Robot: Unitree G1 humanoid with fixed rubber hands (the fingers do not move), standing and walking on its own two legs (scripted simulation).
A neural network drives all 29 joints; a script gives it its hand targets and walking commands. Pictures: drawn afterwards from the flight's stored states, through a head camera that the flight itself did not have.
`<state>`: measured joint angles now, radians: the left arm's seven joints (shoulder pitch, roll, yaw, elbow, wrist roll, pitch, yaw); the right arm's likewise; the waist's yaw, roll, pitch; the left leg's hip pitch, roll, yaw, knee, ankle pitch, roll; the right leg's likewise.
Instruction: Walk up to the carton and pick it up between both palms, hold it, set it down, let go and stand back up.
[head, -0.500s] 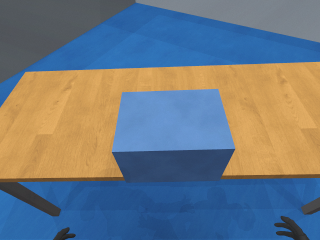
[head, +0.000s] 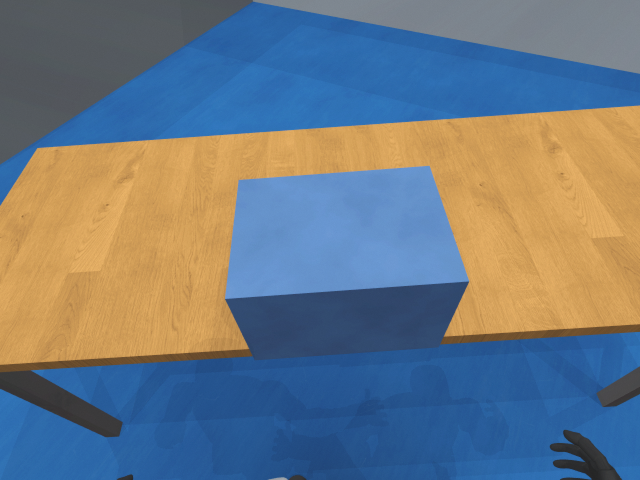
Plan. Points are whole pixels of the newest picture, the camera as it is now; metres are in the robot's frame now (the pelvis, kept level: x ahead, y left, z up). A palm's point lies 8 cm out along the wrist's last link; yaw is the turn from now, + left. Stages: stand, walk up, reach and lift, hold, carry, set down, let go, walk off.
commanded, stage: walk up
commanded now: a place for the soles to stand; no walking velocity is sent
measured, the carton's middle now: (340, 265) +0.41 +0.00 -0.03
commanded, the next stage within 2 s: reach and lift in 1.26 s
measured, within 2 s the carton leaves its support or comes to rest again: neither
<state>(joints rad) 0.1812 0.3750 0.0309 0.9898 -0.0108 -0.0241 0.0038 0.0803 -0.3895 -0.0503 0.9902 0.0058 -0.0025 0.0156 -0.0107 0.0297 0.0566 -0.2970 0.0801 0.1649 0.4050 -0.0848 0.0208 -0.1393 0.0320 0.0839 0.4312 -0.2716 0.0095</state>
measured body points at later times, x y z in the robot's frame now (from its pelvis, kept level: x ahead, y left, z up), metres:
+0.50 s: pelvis +0.01 +0.00 +0.00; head +0.02 -0.01 +0.45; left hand +0.11 +0.30 -0.11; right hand +0.11 -0.33 -0.11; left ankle +0.08 +0.11 -0.74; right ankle -0.02 -0.13 -0.74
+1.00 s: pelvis +0.03 -0.01 +0.00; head +0.04 -0.02 +0.45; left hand +0.15 +0.30 -0.11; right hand +0.12 -0.34 -0.11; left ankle +0.08 +0.12 -0.74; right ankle -0.02 -0.13 -0.74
